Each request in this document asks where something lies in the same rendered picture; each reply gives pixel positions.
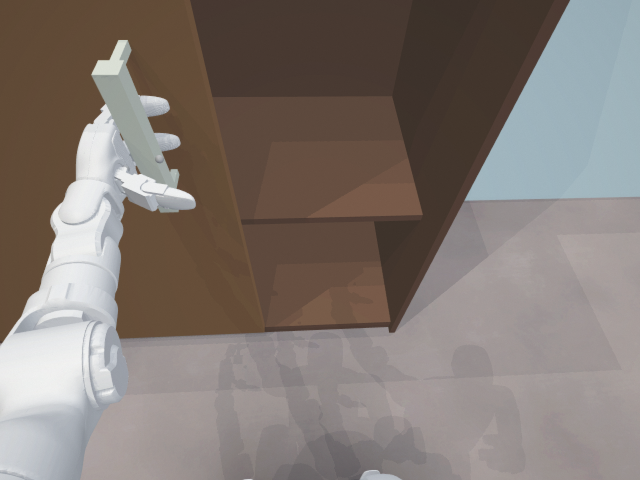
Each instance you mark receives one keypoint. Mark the robot left hand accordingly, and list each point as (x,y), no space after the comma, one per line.
(102,153)

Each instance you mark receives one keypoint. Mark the handle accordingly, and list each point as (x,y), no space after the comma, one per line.
(119,93)

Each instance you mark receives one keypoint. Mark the wardrobe door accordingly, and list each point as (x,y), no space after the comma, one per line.
(182,273)

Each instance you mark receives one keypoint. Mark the robot left upper arm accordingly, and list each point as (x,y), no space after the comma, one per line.
(55,384)

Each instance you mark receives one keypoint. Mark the left robot forearm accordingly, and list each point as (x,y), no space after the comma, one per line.
(81,276)

